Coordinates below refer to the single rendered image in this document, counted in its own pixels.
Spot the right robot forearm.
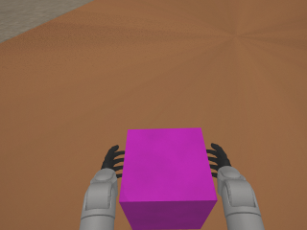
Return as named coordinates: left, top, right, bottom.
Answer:
left=217, top=166, right=265, bottom=230

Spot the robot right hand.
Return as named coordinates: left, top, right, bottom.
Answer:
left=206, top=143, right=231, bottom=178

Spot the robot left hand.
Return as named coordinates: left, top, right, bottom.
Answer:
left=101, top=145, right=125, bottom=178

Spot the carton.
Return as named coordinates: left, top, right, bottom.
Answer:
left=119, top=127, right=218, bottom=230

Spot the left robot forearm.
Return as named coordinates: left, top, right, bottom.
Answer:
left=79, top=168, right=118, bottom=230

